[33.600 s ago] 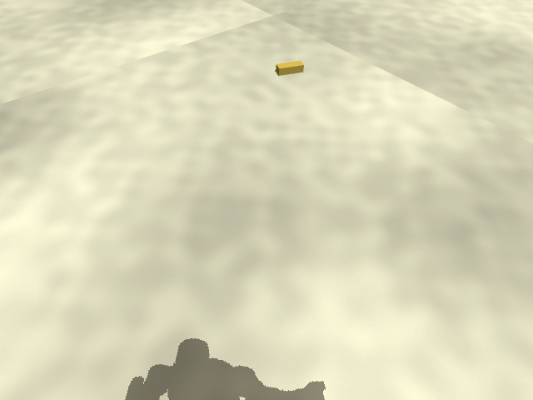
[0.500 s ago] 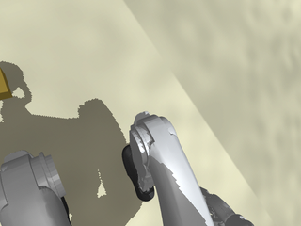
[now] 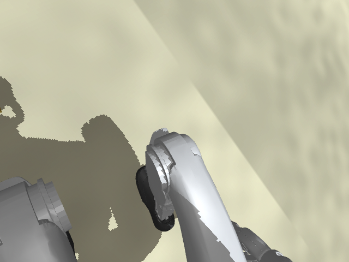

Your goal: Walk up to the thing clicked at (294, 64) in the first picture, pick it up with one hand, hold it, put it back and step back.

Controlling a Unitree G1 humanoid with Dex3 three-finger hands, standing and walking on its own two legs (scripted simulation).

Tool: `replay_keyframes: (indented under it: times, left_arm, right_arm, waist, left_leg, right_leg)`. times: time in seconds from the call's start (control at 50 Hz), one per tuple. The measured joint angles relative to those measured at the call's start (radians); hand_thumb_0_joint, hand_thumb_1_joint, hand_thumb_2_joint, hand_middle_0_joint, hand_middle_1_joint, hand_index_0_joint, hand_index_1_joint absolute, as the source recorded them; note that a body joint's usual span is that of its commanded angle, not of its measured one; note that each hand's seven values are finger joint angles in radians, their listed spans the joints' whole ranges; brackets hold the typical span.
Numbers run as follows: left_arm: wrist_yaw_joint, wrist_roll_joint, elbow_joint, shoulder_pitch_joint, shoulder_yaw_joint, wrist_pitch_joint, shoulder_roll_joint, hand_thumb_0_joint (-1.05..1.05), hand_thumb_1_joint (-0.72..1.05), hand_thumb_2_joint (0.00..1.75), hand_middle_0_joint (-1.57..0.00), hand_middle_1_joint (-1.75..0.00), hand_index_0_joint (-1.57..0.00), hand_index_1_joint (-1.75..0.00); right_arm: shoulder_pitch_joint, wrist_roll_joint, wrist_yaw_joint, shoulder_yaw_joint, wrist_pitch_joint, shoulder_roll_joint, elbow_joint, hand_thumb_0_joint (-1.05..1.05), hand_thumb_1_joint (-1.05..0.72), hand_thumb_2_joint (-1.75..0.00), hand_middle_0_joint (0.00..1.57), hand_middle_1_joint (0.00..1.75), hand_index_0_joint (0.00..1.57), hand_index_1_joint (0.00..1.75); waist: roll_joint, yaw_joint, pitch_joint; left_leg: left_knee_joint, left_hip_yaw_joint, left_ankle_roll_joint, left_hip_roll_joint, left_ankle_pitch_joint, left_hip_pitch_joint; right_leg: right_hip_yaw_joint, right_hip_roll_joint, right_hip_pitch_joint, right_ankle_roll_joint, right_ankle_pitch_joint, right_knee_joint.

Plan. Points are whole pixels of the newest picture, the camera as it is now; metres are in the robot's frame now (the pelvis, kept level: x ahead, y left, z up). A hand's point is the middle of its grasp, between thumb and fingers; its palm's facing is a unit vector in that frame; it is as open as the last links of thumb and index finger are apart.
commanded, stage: open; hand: left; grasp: from above
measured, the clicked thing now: out of the picture +0.47 +0.31 -0.27
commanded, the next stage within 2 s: withdraw in 0.56 s
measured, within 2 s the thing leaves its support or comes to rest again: neither
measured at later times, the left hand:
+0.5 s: hand out of the picture +0.46 +0.31 -0.24, palm faces -0.47 -0.14 -0.87, open 13.0 cm
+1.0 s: hand out of the picture +0.49 +0.33 -0.17, palm faces -0.27 -0.10 -0.96, open 14.0 cm
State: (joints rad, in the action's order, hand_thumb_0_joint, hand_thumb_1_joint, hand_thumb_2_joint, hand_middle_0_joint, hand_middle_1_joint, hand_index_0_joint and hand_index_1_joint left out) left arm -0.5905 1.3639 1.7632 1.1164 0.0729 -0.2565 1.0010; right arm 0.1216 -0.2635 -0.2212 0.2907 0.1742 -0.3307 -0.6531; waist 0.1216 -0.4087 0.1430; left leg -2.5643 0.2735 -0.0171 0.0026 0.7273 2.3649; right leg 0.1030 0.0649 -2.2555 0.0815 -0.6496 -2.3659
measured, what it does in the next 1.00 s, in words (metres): stands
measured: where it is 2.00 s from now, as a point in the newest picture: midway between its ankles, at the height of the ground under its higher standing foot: (117, 236)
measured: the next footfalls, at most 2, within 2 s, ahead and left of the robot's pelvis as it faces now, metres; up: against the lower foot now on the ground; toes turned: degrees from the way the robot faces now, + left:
none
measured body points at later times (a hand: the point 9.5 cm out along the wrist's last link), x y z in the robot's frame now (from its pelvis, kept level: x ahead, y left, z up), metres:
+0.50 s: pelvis +0.00 +0.00 +0.00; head +0.28 +0.13 +0.33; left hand +0.48 +0.32 -0.19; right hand +0.06 -0.25 -0.05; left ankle +0.06 +0.13 -0.27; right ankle +0.12 -0.14 -0.27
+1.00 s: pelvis +0.01 +0.00 +0.01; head +0.26 +0.12 +0.36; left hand +0.50 +0.33 -0.12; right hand +0.06 -0.26 -0.06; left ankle +0.06 +0.13 -0.27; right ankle +0.12 -0.14 -0.27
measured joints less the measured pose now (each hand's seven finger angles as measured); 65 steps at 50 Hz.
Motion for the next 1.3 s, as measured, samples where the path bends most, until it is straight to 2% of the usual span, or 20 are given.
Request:
replay_keyframes:
  times: [0.26, 0.44, 0.74, 0.84, 0.94, 1.02, 1.12, 1.18, 1.22, 1.3]
  left_arm:
    - [0.012, -0.012, -0.027, -0.001, 0.007, 0.034, -0.011, 0.00, -0.16, 0.70, -0.37, -0.75, -0.38, -0.73]
    - [0.034, -0.027, -0.045, -0.013, 0.005, 0.024, -0.018, 0.00, -0.28, 0.80, -0.26, -0.86, -0.27, -0.85]
    - [0.016, -0.014, -0.038, -0.006, -0.001, 0.004, -0.007, 0.00, -0.42, 0.94, -0.13, -1.00, -0.14, -0.99]
    - [0.005, -0.016, -0.079, -0.004, 0.013, 0.036, -0.025, 0.00, -0.46, 0.96, -0.11, -1.01, -0.12, -1.00]
    - [0.010, -0.062, -0.203, -0.044, 0.046, 0.110, -0.089, 0.00, -0.49, 0.97, -0.10, -1.01, -0.11, -1.00]
    - [0.074, -0.126, -0.298, -0.071, 0.037, 0.190, -0.152, 0.00, -0.50, 0.98, -0.10, -1.01, -0.10, -1.00]
    - [0.241, -0.201, -0.394, -0.085, -0.018, 0.250, -0.212, 0.00, -0.51, 0.99, -0.09, -1.00, -0.10, -1.00]
    - [0.357, -0.224, -0.443, -0.091, -0.061, 0.245, -0.240, 0.00, -0.51, 1.00, -0.10, -1.00, -0.09, -1.01]
    - [0.416, -0.236, -0.468, -0.091, -0.081, 0.226, -0.258, 0.00, -0.51, 1.00, -0.10, -1.00, -0.10, -1.00]
    - [0.475, -0.237, -0.482, -0.086, -0.098, 0.173, -0.273, 0.00, -0.50, 1.00, -0.11, -0.99, -0.10, -1.00]
  right_arm:
    - [-0.010, 0.003, -0.019, -0.011, 0.018, 0.004, 0.008, 0.00, -0.90, -0.90, 0.20, 0.30, 0.20, 0.30]
    - [-0.012, 0.011, -0.018, -0.016, 0.007, 0.006, 0.011, 0.00, -0.90, -0.90, 0.20, 0.30, 0.20, 0.30]
    - [-0.006, 0.014, -0.007, -0.007, 0.006, -0.003, 0.013, 0.00, -0.90, -0.90, 0.20, 0.30, 0.20, 0.30]
    - [0.012, 0.014, -0.015, -0.020, 0.013, -0.001, 0.010, 0.00, -0.91, -0.90, 0.20, 0.30, 0.20, 0.30]
    - [0.045, 0.038, -0.035, -0.065, 0.002, 0.008, 0.001, 0.00, -0.91, -0.90, 0.20, 0.30, 0.20, 0.30]
    - [0.059, 0.078, -0.049, -0.116, -0.029, 0.021, -0.017, 0.00, -0.90, -0.90, 0.20, 0.30, 0.20, 0.30]
    - [0.049, 0.127, -0.038, -0.175, -0.091, 0.036, -0.028, 0.00, -0.91, -0.90, 0.20, 0.30, 0.20, 0.30]
    - [0.046, 0.150, -0.017, -0.199, -0.132, 0.036, -0.017, 0.00, -0.91, -0.90, 0.20, 0.30, 0.20, 0.30]
    - [0.046, 0.161, 0.005, -0.206, -0.154, 0.030, -0.005, 0.00, -0.91, -0.90, 0.20, 0.30, 0.20, 0.30]
    - [0.042, 0.169, 0.054, -0.210, -0.185, 0.017, 0.017, 0.00, -0.91, -0.90, 0.20, 0.30, 0.20, 0.30]
  waist:
    - [-0.003, 0.002, -0.006]
    - [-0.010, 0.010, -0.006]
    - [0.000, 0.007, 0.003]
    - [-0.007, 0.012, -0.016]
    - [-0.047, 0.038, -0.081]
    - [-0.093, 0.071, -0.150]
    - [-0.141, 0.118, -0.197]
    - [-0.158, 0.146, -0.207]
    - [-0.164, 0.161, -0.208]
    - [-0.159, 0.172, -0.205]
  left_leg:
    - [-0.001, -0.001, 0.001, 0.002, 0.012, 0.003]
    - [0.005, -0.002, -0.001, 0.002, 0.012, 0.000]
    - [0.006, -0.001, -0.003, 0.000, 0.003, -0.004]
    - [0.012, -0.004, -0.007, 0.000, 0.003, 0.001]
    - [0.032, -0.016, -0.011, -0.002, 0.004, 0.016]
    - [0.062, -0.041, -0.007, -0.004, 0.002, 0.020]
    - [0.126, -0.082, -0.002, -0.004, -0.011, -0.016]
    - [0.171, -0.101, -0.001, -0.002, -0.023, -0.053]
    - [0.199, -0.109, -0.002, 0.001, -0.033, -0.076]
    - [0.242, -0.115, -0.005, 0.004, -0.055, -0.110]
  right_leg:
    - [0.001, -0.006, 0.000, -0.006, -0.012, -0.001]
    - [0.000, -0.008, 0.002, -0.001, -0.013, 0.003]
    - [0.001, -0.005, 0.002, -0.001, -0.002, 0.003]
    - [-0.001, -0.007, -0.007, -0.009, -0.001, 0.004]
    - [-0.008, -0.013, -0.030, -0.017, -0.004, 0.012]
    - [-0.026, -0.021, -0.040, -0.014, -0.011, 0.026]
    - [-0.055, -0.036, -0.011, -0.012, -0.017, 0.062]
    - [-0.067, -0.046, 0.022, -0.013, -0.015, 0.092]
    - [-0.071, -0.053, 0.044, -0.017, -0.011, 0.113]
    - [-0.073, -0.060, 0.074, -0.019, 0.004, 0.146]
